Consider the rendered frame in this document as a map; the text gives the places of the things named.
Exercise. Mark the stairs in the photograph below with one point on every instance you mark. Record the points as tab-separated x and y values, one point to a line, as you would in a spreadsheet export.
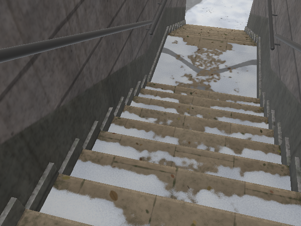
177	156
213	32

